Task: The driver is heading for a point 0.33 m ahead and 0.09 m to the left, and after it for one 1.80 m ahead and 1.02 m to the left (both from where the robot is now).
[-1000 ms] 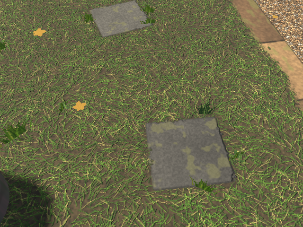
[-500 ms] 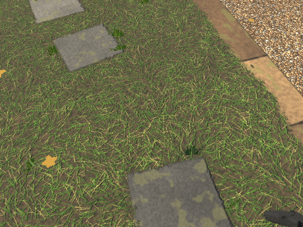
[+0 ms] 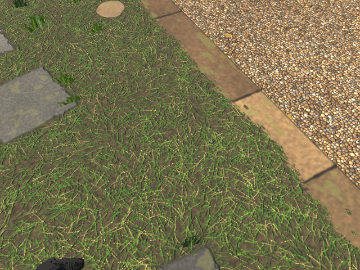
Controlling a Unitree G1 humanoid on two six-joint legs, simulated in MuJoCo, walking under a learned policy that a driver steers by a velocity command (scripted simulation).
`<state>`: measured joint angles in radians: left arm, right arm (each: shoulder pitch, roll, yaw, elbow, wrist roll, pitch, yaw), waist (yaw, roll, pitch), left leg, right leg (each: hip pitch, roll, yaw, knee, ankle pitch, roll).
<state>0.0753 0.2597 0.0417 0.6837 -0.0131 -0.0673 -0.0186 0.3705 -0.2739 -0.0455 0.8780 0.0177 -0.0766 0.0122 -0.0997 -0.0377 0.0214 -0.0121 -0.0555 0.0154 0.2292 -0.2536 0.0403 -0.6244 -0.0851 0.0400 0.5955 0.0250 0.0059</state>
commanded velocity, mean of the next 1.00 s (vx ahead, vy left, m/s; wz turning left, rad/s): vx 0.50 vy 0.00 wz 0.45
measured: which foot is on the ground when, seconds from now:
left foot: down 0.00-0.12, up 0.14-0.62, down 0.64-1.00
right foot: up 0.00-0.08, down 0.10-0.66, up 0.68-1.00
